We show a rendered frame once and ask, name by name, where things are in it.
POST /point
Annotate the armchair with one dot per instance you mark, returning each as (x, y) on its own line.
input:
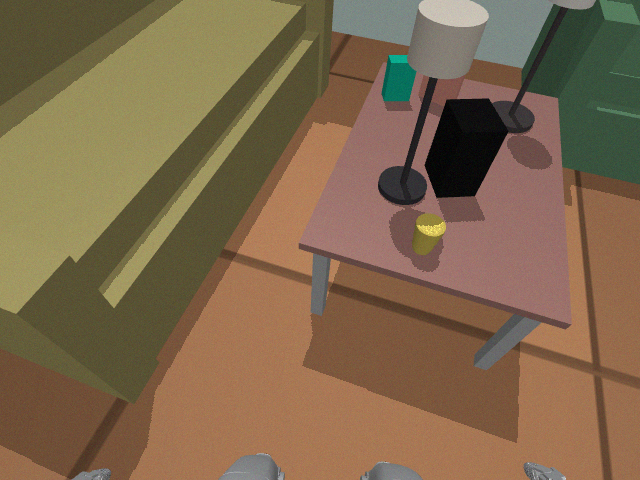
(592, 66)

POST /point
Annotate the right robot hand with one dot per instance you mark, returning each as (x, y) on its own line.
(539, 472)

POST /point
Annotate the coffee table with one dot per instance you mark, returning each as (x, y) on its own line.
(505, 247)

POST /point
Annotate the sofa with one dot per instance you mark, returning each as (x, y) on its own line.
(134, 136)

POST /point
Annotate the desk lamp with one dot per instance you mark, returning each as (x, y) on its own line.
(444, 42)
(516, 117)

